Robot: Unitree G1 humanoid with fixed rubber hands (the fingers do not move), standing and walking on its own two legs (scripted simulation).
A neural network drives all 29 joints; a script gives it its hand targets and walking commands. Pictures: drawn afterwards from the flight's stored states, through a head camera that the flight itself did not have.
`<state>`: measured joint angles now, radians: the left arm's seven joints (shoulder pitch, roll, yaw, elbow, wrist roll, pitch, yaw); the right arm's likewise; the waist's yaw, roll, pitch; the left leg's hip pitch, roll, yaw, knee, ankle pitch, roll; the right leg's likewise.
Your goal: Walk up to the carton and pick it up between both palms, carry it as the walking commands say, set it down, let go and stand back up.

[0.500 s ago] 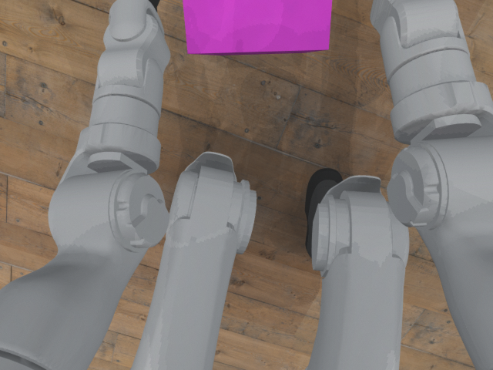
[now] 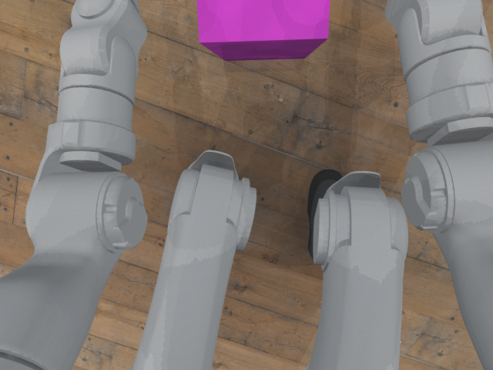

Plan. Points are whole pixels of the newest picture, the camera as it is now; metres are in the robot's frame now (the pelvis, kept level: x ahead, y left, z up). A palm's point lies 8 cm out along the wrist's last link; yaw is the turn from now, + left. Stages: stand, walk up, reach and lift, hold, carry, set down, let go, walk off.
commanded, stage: set down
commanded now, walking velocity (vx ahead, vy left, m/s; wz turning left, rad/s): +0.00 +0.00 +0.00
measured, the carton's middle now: out of the picture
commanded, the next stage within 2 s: let go in 0.98 s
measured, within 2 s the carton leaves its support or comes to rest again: neither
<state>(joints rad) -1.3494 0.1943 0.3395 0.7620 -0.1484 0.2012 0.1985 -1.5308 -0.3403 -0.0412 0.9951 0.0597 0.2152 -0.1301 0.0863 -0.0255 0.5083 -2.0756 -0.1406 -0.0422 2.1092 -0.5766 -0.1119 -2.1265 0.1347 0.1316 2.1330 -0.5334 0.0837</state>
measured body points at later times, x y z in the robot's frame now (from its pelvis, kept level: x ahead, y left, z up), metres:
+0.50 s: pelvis +0.01 +0.00 +0.13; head +0.39 +0.01 +0.37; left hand +0.53 +0.21 -0.02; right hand +0.59 -0.12 -0.03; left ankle +0.13 +0.14 -0.36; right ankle +0.13 -0.13 -0.36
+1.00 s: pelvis +0.03 -0.01 +0.24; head +0.38 -0.03 +0.51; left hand +0.56 +0.18 +0.12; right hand +0.62 -0.14 +0.12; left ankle +0.13 +0.14 -0.36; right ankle +0.13 -0.13 -0.36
